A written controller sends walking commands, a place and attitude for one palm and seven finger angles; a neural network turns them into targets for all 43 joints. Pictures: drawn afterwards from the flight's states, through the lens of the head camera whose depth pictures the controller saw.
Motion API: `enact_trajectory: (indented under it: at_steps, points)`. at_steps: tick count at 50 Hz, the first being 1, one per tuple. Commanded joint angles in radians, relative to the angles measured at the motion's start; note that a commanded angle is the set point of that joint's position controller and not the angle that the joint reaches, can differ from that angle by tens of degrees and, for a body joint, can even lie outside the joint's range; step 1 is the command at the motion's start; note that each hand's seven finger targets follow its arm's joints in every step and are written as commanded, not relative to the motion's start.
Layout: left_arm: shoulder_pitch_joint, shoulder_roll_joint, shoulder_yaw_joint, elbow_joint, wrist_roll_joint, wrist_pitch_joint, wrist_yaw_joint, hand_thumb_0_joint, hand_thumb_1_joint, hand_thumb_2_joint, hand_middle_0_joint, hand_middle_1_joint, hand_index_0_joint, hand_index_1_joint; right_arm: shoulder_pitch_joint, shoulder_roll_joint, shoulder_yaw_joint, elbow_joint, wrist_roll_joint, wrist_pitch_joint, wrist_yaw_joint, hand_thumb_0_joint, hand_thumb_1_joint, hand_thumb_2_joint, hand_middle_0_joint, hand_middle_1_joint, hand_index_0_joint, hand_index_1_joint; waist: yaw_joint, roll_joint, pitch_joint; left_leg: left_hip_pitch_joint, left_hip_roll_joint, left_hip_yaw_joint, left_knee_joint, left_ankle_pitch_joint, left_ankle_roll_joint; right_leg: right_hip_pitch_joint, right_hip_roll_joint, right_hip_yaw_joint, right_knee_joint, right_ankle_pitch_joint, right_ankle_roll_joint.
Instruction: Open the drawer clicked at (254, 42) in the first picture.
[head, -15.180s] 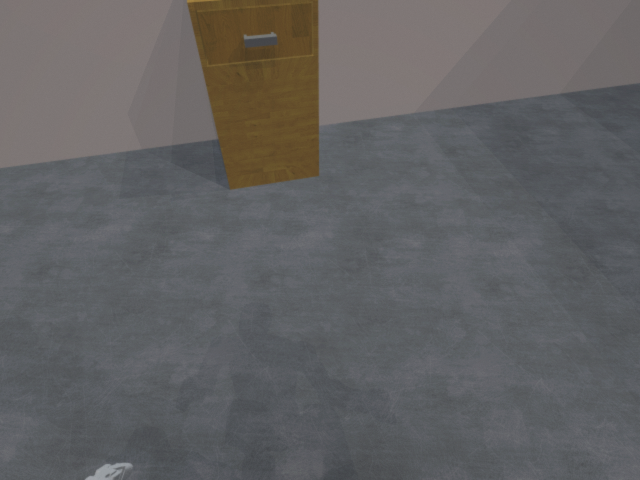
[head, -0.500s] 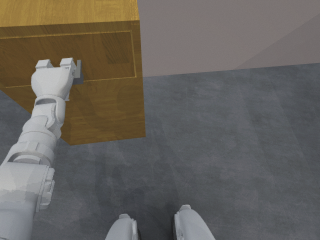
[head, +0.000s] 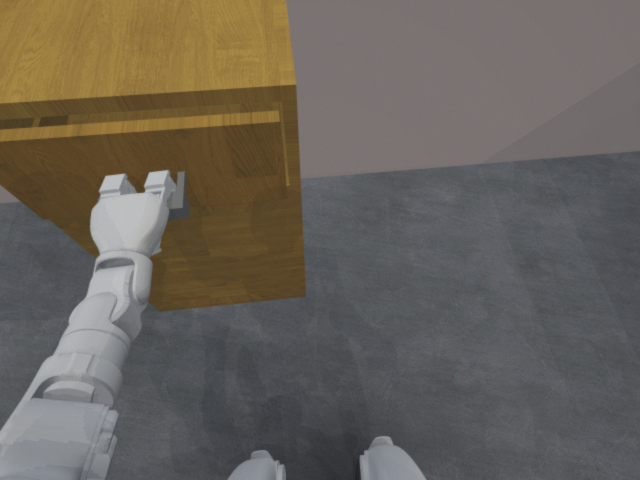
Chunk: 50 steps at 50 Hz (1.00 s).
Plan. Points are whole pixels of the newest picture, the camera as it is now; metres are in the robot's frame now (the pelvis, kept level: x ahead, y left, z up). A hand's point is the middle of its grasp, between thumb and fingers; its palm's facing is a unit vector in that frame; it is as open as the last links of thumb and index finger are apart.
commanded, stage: pull the drawer open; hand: left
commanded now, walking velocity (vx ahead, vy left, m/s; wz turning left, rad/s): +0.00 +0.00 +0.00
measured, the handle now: (145, 194) +0.50 +0.24 -0.02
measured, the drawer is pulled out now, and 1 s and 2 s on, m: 0.03 0.08 0.21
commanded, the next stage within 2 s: none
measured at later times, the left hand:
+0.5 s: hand (149, 241) +0.43 +0.23 -0.03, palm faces -0.06 -0.03 -1.00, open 6.6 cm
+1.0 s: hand (147, 269) +0.39 +0.23 -0.04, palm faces -0.04 -0.05 -1.00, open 6.6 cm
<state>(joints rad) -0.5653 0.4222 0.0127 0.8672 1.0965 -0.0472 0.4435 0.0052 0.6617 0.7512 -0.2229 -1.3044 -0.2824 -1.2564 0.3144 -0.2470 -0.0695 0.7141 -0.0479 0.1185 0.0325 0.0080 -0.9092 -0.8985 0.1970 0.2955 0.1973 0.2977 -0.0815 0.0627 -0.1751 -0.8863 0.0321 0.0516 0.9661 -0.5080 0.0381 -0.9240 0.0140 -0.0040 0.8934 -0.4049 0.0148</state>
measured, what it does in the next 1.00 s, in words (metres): stands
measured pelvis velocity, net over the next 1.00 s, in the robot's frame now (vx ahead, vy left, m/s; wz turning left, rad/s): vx -0.02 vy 0.00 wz -0.01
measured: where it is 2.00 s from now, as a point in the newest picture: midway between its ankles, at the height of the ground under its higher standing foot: outside the picture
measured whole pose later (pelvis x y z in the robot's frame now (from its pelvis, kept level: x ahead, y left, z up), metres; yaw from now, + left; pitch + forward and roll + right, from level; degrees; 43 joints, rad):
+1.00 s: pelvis -0.02 +0.00 +0.00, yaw -1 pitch +23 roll -2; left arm -0.45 0.40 0.01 0.79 1.08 -0.04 0.47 0.01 0.67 0.75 -0.22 -1.31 -0.28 -1.27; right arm 0.31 -0.25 -0.07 0.72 -0.03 0.09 0.02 0.01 -0.91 -0.90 0.20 0.30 0.20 0.30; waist -0.07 0.06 -0.17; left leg -0.86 0.03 0.07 0.96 -0.49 0.04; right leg -0.91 0.02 0.02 0.90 -0.38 0.01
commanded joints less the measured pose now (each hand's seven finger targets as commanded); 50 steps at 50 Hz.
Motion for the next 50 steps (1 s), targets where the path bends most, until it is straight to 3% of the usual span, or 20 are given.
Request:
enact_trajectory:
  at_steps: [1,2,3,6,8,10,13,14,17,20,25,28,31,35,36,38,39,41,43,50]
  points:
    - [-0.448,0.189,0.019,-0.143,0.007,-0.02,0.05,0.0,0.9,0.9,-0.4,-1.35,-0.4,-1.35,0.14,-0.168,-0.055,-0.018,-0.009,-0.013,-0.02,0.0,-0.9,-0.9,0.2,0.3,0.2,0.3,-0.051,0.005,-0.396,0.307,-0.003,-0.067,-0.045,0.721,-0.013,0.223,0.021,-0.043,-0.016,0.508,-0.043]
    - [-0.455,0.227,0.05,-0.126,0.024,-0.021,0.06,0.0,0.9,0.9,-0.4,-1.35,-0.4,-1.35,0.147,-0.173,-0.056,-0.013,-0.016,-0.014,-0.022,0.0,-0.9,-0.9,0.2,0.3,0.2,0.3,-0.035,0.022,-0.426,0.317,-0.006,-0.069,-0.042,0.711,-0.015,0.212,0.022,-0.044,-0.007,0.477,-0.045]
    - [-0.402,0.225,0.057,-0.06,0.031,-0.009,0.064,0.0,0.9,0.9,-0.4,-1.35,-0.4,-1.35,0.141,-0.171,-0.056,-0.006,-0.018,-0.013,-0.023,0.0,-0.9,-0.9,0.2,0.3,0.2,0.3,-0.025,0.022,-0.424,0.321,-0.01,-0.065,-0.037,0.727,-0.017,0.207,0.025,-0.043,-0.003,0.477,-0.048]
    - [-0.462,0.199,0.036,-0.063,0.028,-0.004,0.069,0.0,0.9,0.9,-0.4,-1.35,-0.4,-1.35,0.141,-0.165,-0.056,-0.009,-0.019,-0.015,-0.023,0.0,-0.9,-0.9,0.2,0.3,0.2,0.3,-0.028,0.045,-0.454,0.328,-0.014,-0.067,-0.028,0.767,-0.021,0.209,0.023,-0.042,0.005,0.499,-0.049]
    - [-0.466,0.232,0.057,-0.04,0.024,0.0,0.065,0.0,0.9,0.9,-0.4,-1.35,-0.4,-1.35,0.141,-0.166,-0.053,-0.011,-0.019,-0.011,-0.024,0.0,-0.9,-0.9,0.2,0.3,0.2,0.3,-0.025,0.035,-0.483,0.315,-0.02,-0.062,-0.018,0.75,-0.018,0.23,0.024,-0.035,0.008,0.514,-0.047]
    - [-0.453,0.218,0.039,0.018,0.021,0.007,0.054,0.0,0.9,0.9,-0.4,-1.35,-0.4,-1.35,0.128,-0.163,-0.048,-0.018,-0.013,-0.011,-0.028,0.0,-0.9,-0.9,0.2,0.3,0.2,0.3,-0.031,-0.008,-0.432,0.251,-0.03,-0.05,-0.026,0.641,-0.011,0.243,0.025,-0.033,-0.003,0.48,-0.047]
    - [-0.485,0.254,0.051,0.027,0.025,-0.001,0.045,0.0,0.9,0.9,-0.4,-1.35,-0.4,-1.35,0.122,-0.169,-0.042,-0.025,-0.007,-0.016,-0.034,0.0,-0.9,-0.9,0.2,0.3,0.2,0.3,-0.027,0.0,-0.442,0.236,-0.032,-0.058,-0.031,0.586,-0.01,0.229,0.025,-0.034,0.004,0.438,-0.049]
    - [-0.5,0.229,0.026,0.027,0.027,-0.004,0.043,0.0,0.9,0.9,-0.4,-1.35,-0.4,-1.35,0.121,-0.167,-0.043,-0.031,-0.008,-0.02,-0.034,0.0,-0.9,-0.9,0.2,0.3,0.2,0.3,-0.036,0.021,-0.447,0.241,-0.033,-0.057,-0.031,0.57,-0.01,0.216,0.025,-0.035,0.001,0.421,-0.049]
    - [-0.524,0.249,0.035,0.037,0.027,-0.018,0.038,0.0,0.9,0.9,-0.4,-1.35,-0.4,-1.35,0.126,-0.168,-0.041,-0.032,-0.006,-0.028,-0.036,0.0,-0.9,-0.9,0.2,0.3,0.2,0.3,-0.038,0.027,-0.455,0.221,-0.037,-0.055,-0.025,0.515,-0.008,0.207,0.026,-0.032,0.005,0.388,-0.049]
    - [-0.528,0.26,0.031,0.067,0.026,-0.023,0.034,0.0,0.9,0.9,-0.4,-1.35,-0.4,-1.35,0.124,-0.171,-0.037,-0.035,-0.002,-0.04,-0.041,0.0,-0.9,-0.9,0.2,0.3,0.2,0.3,-0.045,0.004,-0.429,0.165,-0.043,-0.047,-0.027,0.417,-0.001,0.201,0.026,-0.026,-0.004,0.333,-0.048]
    - [-0.561,0.31,0.057,0.065,0.027,-0.035,0.037,0.0,0.9,0.9,-0.4,-1.35,-0.4,-1.35,0.143,-0.18,-0.035,-0.024,-0.003,-0.053,-0.043,0.0,-0.9,-0.9,0.2,0.3,0.2,0.3,-0.04,0.015,-0.451,0.144,-0.044,-0.053,-0.025,0.391,0.001,0.195,0.026,-0.023,0.004,0.306,-0.049]
    - [-0.583,0.275,0.029,0.07,0.026,-0.034,0.039,0.0,0.9,0.9,-0.4,-1.35,-0.4,-1.35,0.152,-0.181,-0.038,-0.019,-0.001,-0.061,-0.04,0.0,-0.9,-0.9,0.2,0.3,0.2,0.3,-0.053,0.033,-0.444,0.156,-0.04,-0.062,-0.03,0.366,-0.001,0.156,0.028,-0.029,-0.001,0.264,-0.05]
    - [-0.598,0.318,0.058,0.082,0.018,-0.034,0.038,0.0,0.9,0.9,-0.4,-1.35,-0.4,-1.35,0.162,-0.188,-0.037,-0.005,-0.003,-0.067,-0.04,0.0,-0.9,-0.9,0.2,0.3,0.2,0.3,-0.054,0.014,-0.465,0.144,-0.042,-0.063,-0.026,0.361,0.002,0.171,0.028,-0.026,-0.001,0.265,-0.049]
    - [-0.451,0.258,0.037,0.057,-0.001,-0.041,0.022,0.0,0.9,0.9,-0.4,-1.35,-0.4,-1.35,0.153,-0.178,-0.039,-0.027,0.003,-0.07,-0.035,0.0,-0.9,-0.9,0.2,0.3,0.2,0.3,-0.006,0.028,-0.477,0.166,-0.043,-0.051,-0.051,0.374,-0.002,0.22,0.03,-0.028,-0.009,0.282,-0.053]
    - [-0.407,0.277,0.067,0.045,-0.006,-0.045,0.018,0.0,0.9,0.9,-0.4,-1.35,-0.4,-1.35,0.147,-0.181,-0.04,-0.03,0.003,-0.067,-0.033,0.0,-0.9,-0.9,0.2,0.3,0.2,0.3,0.012,0.023,-0.501,0.19,-0.04,-0.055,-0.056,0.405,-0.005,0.233,0.031,-0.031,-0.004,0.297,-0.056]
    - [-0.336,0.2,0.021,0.012,-0.017,-0.049,0.014,0.0,0.9,0.9,-0.4,-1.35,-0.4,-1.35,0.136,-0.169,-0.044,-0.043,0.008,-0.068,-0.03,0.0,-0.9,-0.9,0.2,0.3,0.2,0.3,0.014,0.031,-0.469,0.215,-0.033,-0.049,-0.066,0.42,-0.007,0.228,0.034,-0.035,-0.018,0.303,-0.055]
    - [-0.293,0.219,0.046,-0.007,-0.018,-0.052,0.016,0.0,0.9,0.9,-0.4,-1.35,-0.4,-1.35,0.132,-0.17,-0.045,-0.044,0.008,-0.067,-0.031,0.0,-0.9,-0.9,0.2,0.3,0.2,0.3,0.027,0.001,-0.463,0.214,-0.03,-0.047,-0.075,0.43,-0.006,0.252,0.033,-0.036,-0.021,0.315,-0.055]
    - [-0.204,0.187,0.042,-0.063,-0.028,-0.055,0.019,0.0,0.9,0.9,-0.4,-1.35,-0.4,-1.35,0.113,-0.167,-0.048,-0.06,0.01,-0.064,-0.027,0.0,-0.9,-0.9,0.2,0.3,0.2,0.3,0.045,0.009,-0.483,0.245,-0.028,-0.047,-0.084,0.487,-0.009,0.276,0.033,-0.038,-0.021,0.349,-0.058]
    - [-0.123,0.171,0.04,-0.106,-0.027,-0.05,0.028,0.0,0.9,0.9,-0.4,-1.35,-0.4,-1.35,0.102,-0.164,-0.051,-0.066,0.015,-0.061,-0.025,0.0,-0.9,-0.9,0.2,0.3,0.2,0.3,0.051,-0.023,-0.453,0.252,-0.022,-0.043,-0.094,0.514,-0.008,0.291,0.033,-0.037,-0.031,0.373,-0.055]
    - [0.123,0.083,0.013,-0.297,-0.032,0.012,0.072,0.0,0.9,0.9,-0.4,-1.35,-0.4,-1.35,0.041,-0.153,-0.055,-0.104,0.021,-0.05,-0.017,0.0,-0.9,-0.9,0.2,0.3,0.2,0.3,0.065,-0.043,-0.386,0.336,-0.009,-0.045,-0.124,0.659,-0.015,0.333,0.031,-0.044,-0.062,0.443,-0.054]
